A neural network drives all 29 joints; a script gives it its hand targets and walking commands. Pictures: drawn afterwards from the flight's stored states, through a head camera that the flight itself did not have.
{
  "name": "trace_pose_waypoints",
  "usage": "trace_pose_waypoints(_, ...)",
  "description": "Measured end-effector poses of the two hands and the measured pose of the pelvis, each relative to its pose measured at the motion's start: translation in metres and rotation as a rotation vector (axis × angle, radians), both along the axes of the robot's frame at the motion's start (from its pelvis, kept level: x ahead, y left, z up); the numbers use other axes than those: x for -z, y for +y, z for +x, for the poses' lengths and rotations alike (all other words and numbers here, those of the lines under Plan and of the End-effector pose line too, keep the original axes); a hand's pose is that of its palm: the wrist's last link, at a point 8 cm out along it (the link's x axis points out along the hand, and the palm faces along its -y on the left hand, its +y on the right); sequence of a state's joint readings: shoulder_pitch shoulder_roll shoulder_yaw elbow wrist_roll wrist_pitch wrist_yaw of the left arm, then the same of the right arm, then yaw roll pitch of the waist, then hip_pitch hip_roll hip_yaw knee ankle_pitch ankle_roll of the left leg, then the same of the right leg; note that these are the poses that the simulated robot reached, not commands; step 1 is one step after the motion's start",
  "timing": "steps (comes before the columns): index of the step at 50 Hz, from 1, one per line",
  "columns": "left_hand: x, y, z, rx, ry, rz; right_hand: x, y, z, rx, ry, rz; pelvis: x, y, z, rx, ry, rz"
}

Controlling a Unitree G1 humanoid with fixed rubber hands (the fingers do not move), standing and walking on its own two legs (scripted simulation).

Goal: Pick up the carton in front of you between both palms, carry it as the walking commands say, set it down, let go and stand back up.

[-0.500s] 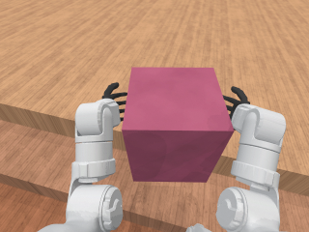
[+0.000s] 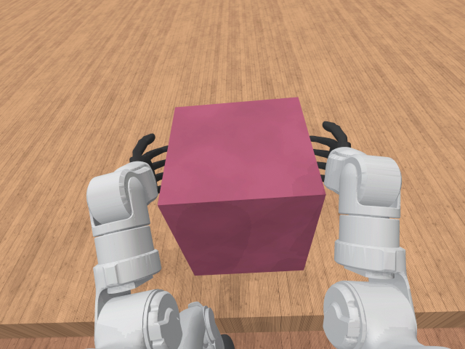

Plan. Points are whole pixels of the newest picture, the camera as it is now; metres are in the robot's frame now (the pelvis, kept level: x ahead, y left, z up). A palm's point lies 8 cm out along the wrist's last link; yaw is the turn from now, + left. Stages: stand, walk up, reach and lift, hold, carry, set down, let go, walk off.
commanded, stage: carry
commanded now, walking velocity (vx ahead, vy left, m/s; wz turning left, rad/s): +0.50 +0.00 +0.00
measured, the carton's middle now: (242, 192) +0.37 -0.03 +0.07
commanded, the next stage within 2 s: none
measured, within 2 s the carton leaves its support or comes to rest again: neither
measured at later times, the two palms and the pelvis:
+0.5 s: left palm out of the picture +0.65 +0.14 +0.35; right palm out of the picture +0.66 -0.16 +0.37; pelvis +0.31 -0.03 +0.18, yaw +1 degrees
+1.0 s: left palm out of the picture +0.95 +0.09 +0.53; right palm out of the picture +0.95 -0.21 +0.52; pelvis +0.60 -0.04 +0.33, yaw +0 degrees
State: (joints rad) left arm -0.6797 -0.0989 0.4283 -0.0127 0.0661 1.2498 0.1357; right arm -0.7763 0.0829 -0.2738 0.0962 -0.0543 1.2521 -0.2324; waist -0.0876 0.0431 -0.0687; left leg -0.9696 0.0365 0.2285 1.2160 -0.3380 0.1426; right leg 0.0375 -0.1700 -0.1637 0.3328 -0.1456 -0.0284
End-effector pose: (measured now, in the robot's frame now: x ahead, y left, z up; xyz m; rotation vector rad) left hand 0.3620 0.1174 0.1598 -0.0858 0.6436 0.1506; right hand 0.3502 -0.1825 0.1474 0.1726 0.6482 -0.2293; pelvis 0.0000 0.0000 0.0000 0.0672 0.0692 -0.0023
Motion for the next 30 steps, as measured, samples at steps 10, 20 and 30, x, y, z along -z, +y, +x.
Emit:
trace_pose_waypoints(10,-0.054,0.011,0.101,0.027,0.025,-0.073,-0.073,0.011,0.088,0.059,0.029,-0.028,-0.109,0.015,0.103,0.014,-0.037,-0.023)
trace_pose_waypoints(20,-0.159,0.019,0.218,0.001,-0.126,-0.1,-0.199,0.02,0.222,-0.03,-0.134,-0.124,-0.162,-0.009,0.237,-0.004,-0.046,-0.129)
trace_pose_waypoints(30,-0.209,0.033,0.336,-0.164,-0.026,-0.021,-0.226,0.032,0.389,-0.171,-0.041,-0.064,-0.208,-0.05,0.377,-0.034,-0.03,-0.122)
